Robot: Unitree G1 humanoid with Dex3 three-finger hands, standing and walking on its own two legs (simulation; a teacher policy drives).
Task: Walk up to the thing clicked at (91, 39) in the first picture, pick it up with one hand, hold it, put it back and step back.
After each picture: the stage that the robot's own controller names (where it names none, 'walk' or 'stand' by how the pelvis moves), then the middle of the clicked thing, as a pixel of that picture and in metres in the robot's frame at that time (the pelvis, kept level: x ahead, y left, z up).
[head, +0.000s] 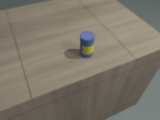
stand; (86, 45) +0.60 +0.00 -0.01
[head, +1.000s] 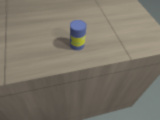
walk; (77, 35) +0.57 +0.04 +0.02
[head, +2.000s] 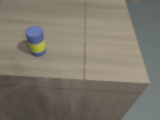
stand; (36, 42) +0.53 +0.22 +0.02
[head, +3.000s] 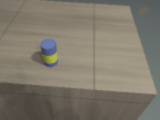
stand; (49, 53) +0.54 +0.17 -0.01
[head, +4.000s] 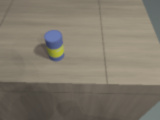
stand; (55, 46) +0.50 +0.13 +0.01
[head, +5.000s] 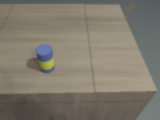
stand; (45, 59) +0.50 +0.18 -0.01
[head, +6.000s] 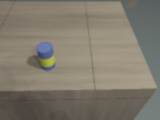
stand; (46, 56) +0.51 +0.17 -0.02
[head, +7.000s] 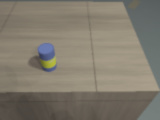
stand; (47, 58) +0.51 +0.17 -0.02
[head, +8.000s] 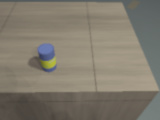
stand; (47, 58) +0.51 +0.17 -0.02
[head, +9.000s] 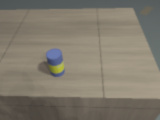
rise first; (55, 63) +0.49 +0.16 -0.01
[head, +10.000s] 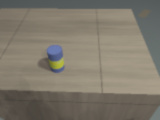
go down; (56, 59) +0.52 +0.15 -0.01
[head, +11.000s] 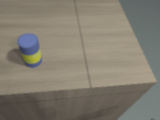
go down; (30, 51) +0.48 +0.16 +0.02
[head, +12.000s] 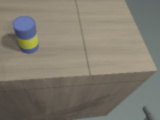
close in; (27, 36) +0.51 +0.16 +0.05
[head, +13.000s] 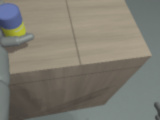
close; (12, 25) +0.52 +0.17 +0.07
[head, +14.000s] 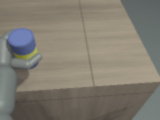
lift; (25, 50) +0.41 +0.17 +0.15
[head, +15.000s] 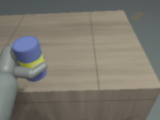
lift; (31, 59) +0.33 +0.16 +0.20
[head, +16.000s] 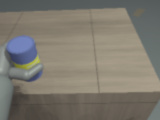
hold; (26, 60) +0.33 +0.17 +0.19
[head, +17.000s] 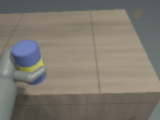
hold; (30, 63) +0.33 +0.16 +0.18
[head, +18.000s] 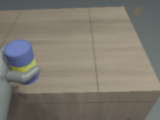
crouch; (23, 63) +0.33 +0.18 +0.18
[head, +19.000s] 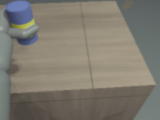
crouch; (23, 23) +0.46 +0.18 +0.21
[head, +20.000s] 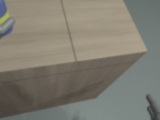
lower; out of the picture +0.54 +0.18 +0.07
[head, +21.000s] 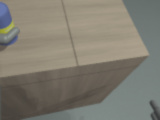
lower; (1, 25) +0.52 +0.18 +0.07
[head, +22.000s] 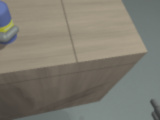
lower; (1, 23) +0.52 +0.18 +0.07
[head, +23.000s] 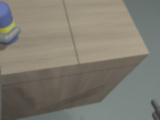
lower; (2, 24) +0.52 +0.18 +0.07
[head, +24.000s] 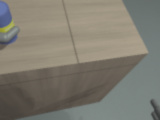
loosen; (1, 24) +0.52 +0.18 +0.07
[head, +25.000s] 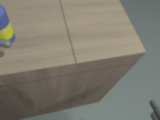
withdraw; out of the picture +0.52 +0.19 +0.07
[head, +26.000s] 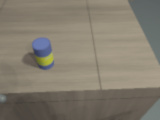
sink last; (43, 54) +0.48 +0.16 +0.03
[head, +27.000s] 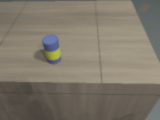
stand; (52, 49) +0.53 +0.18 +0.04
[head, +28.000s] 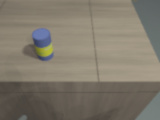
stand; (43, 45) +0.51 +0.18 +0.05
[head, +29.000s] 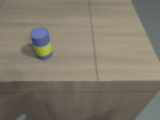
stand; (42, 44) +0.51 +0.18 +0.06
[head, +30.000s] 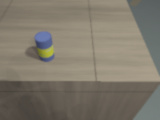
stand; (45, 47) +0.53 +0.18 +0.03
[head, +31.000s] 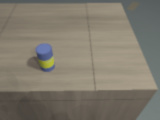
stand; (45, 58) +0.51 +0.18 -0.01
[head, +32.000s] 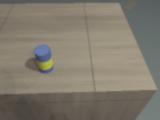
stand; (44, 59) +0.50 +0.18 -0.02
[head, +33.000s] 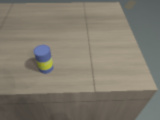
stand; (44, 59) +0.50 +0.18 -0.02
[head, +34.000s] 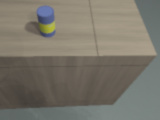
walk; (46, 22) +0.60 +0.16 +0.00
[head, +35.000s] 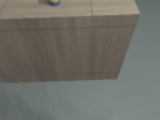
walk; out of the picture +0.90 +0.22 +0.01
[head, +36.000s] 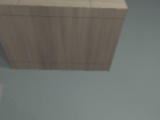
stand; out of the picture +1.18 +0.17 +0.00
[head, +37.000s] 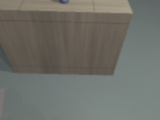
stand; out of the picture +1.12 +0.15 -0.01
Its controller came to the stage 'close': yes
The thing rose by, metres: 0.21
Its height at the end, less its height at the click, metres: +0.00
